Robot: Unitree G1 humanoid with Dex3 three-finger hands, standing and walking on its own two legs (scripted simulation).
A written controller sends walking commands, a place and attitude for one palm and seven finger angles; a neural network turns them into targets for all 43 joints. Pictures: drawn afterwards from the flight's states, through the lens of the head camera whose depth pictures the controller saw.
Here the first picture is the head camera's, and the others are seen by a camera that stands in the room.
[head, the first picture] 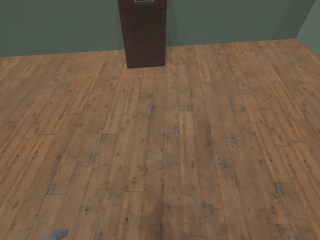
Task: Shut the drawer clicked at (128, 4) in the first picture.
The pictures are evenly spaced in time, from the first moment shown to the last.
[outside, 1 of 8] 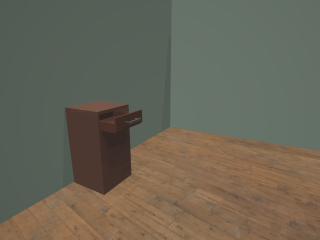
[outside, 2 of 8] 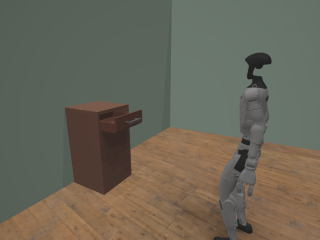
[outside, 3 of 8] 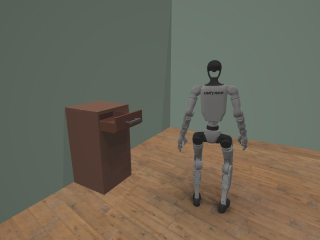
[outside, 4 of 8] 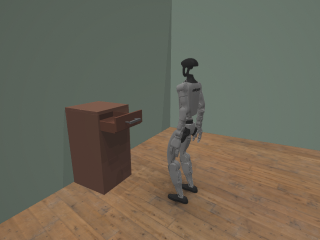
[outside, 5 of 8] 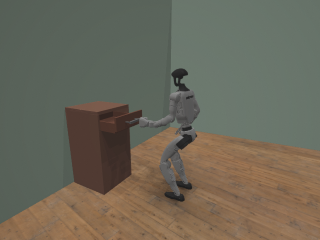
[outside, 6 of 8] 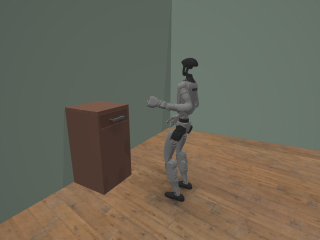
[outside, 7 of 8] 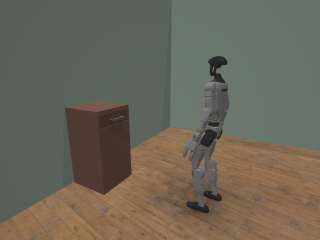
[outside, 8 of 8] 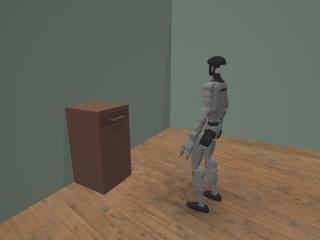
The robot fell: no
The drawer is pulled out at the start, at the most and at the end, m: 0.19 0.19 0.00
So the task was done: yes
